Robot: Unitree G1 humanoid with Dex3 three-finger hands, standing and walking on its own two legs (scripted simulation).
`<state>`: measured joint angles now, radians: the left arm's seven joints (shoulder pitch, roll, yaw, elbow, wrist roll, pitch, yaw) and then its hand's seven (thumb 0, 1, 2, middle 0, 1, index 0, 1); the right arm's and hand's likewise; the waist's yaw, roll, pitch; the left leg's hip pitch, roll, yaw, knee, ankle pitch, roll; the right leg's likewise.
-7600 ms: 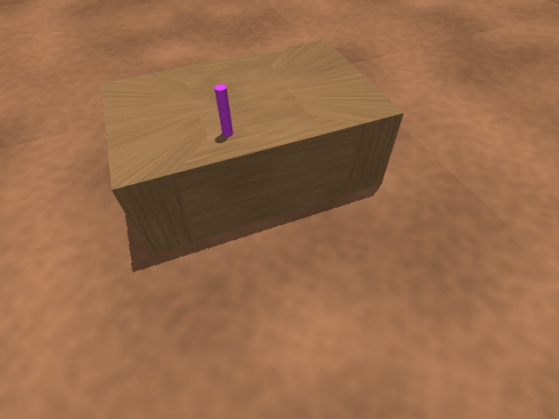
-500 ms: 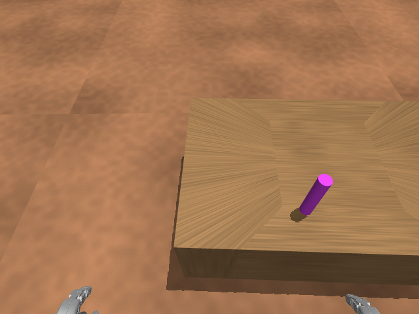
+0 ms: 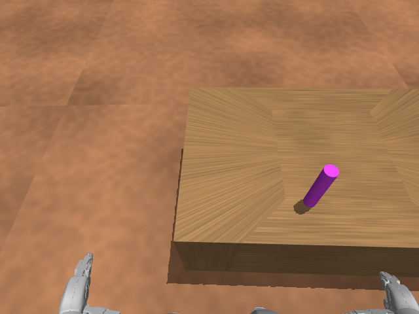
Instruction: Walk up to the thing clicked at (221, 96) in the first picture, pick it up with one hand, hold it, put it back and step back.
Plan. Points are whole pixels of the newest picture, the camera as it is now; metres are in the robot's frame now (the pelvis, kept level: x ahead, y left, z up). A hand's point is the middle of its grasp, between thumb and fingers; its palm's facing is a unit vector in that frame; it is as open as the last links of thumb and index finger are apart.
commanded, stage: go down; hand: right
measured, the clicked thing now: (319, 187) +0.48 -0.31 -0.23
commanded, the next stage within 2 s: none
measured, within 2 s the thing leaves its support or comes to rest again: neither
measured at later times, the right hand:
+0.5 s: hand (378, 293) +0.18 -0.31 -0.10, palm faces +0.15 +0.94 -0.32, open 17.7 cm
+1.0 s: hand out of the picture +0.25 -0.39 -0.04, palm faces +0.31 +0.92 -0.23, open 17.6 cm
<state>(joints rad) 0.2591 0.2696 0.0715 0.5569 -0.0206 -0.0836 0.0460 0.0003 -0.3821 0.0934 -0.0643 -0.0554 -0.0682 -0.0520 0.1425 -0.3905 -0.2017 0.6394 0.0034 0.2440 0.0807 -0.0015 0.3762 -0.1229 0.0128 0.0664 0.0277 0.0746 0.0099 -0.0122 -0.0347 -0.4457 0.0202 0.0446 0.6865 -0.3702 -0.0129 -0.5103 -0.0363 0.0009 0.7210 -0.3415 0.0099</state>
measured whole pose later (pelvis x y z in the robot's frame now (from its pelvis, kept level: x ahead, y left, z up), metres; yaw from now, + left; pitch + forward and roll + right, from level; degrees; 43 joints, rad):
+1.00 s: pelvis -0.01 +0.00 -0.03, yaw -1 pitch +12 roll +3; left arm 0.39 0.29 0.01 0.28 -0.01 -0.17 0.11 -0.01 -0.55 0.07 -0.06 -0.05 -0.06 -0.05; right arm -0.11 -0.68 -0.56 0.78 0.10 0.06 0.35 -0.01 0.56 -0.08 0.01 0.06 0.02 0.07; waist 0.05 0.02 -0.09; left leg -0.65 0.01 0.07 0.91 -0.46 -0.01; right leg -0.74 -0.05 0.04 0.97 -0.43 0.01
